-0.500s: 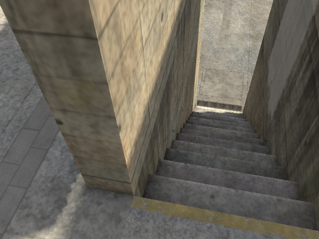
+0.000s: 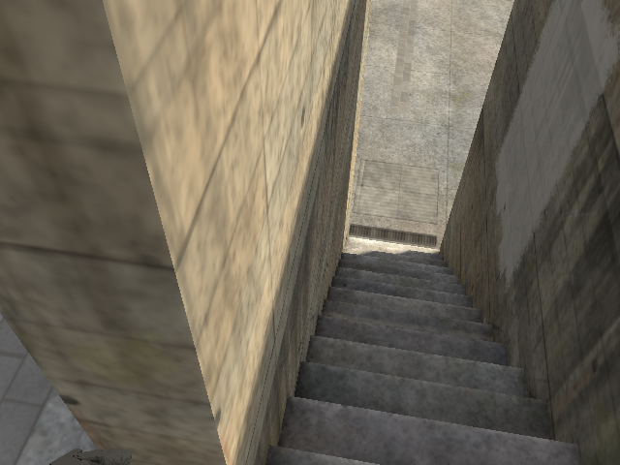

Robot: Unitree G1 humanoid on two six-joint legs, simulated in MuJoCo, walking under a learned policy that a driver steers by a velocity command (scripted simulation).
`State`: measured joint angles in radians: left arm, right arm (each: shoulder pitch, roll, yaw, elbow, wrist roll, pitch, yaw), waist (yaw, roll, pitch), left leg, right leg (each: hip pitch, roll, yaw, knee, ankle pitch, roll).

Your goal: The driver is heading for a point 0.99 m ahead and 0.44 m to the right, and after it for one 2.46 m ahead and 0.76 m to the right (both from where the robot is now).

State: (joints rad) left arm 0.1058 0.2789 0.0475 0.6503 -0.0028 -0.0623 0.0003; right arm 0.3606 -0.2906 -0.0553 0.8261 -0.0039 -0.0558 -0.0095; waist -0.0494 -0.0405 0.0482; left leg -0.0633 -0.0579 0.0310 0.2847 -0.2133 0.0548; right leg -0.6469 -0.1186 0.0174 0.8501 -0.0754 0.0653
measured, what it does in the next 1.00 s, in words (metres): walks ahead, turning right: right foot, then left foot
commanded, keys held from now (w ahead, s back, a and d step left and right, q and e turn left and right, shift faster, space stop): w+e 1.00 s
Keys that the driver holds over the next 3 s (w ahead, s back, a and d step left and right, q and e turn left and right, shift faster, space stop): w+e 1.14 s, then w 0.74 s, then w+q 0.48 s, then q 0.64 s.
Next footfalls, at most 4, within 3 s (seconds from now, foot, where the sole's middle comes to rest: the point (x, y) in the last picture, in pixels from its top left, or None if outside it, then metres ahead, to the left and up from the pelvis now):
0.16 right None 0.22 -0.13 -0.78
0.64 left None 0.29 0.07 -0.78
0.96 right None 0.16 -0.23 -0.78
1.52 left None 0.47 -0.13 -0.99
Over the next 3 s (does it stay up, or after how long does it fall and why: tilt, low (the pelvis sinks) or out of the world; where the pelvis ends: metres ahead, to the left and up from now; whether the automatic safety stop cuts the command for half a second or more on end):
stays up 0.92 -0.49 -0.76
